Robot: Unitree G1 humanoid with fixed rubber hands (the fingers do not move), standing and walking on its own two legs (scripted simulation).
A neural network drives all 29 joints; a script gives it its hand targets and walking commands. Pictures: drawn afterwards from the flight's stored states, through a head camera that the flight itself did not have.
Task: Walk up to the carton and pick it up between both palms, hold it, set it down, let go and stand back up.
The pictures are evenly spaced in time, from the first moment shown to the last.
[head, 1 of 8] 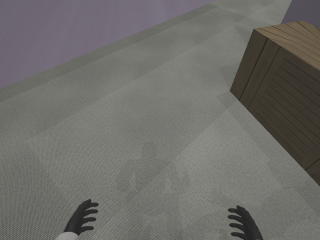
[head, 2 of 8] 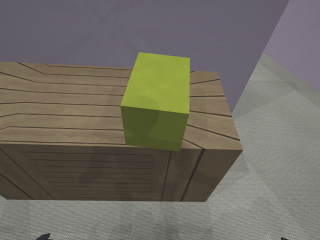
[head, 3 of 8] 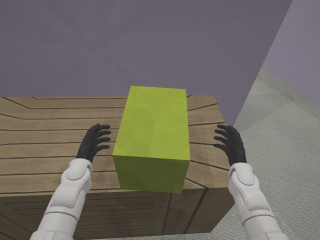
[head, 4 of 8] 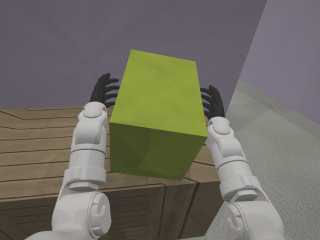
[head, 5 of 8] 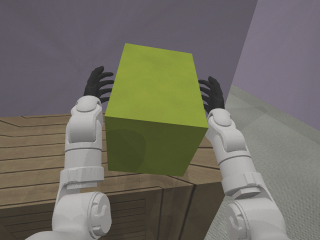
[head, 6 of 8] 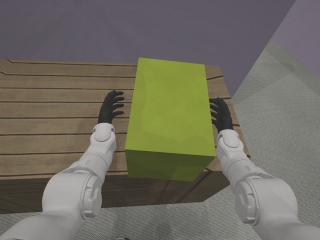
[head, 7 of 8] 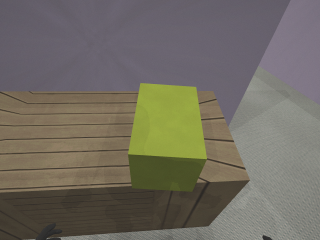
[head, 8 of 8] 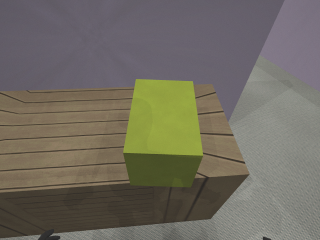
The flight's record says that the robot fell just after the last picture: no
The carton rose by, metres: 0.24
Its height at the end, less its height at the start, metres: +0.00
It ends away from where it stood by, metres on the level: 0.03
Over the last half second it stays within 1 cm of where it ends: yes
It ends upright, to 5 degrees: yes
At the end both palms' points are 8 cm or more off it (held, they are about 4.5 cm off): yes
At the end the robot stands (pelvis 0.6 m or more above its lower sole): yes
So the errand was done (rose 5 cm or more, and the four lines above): yes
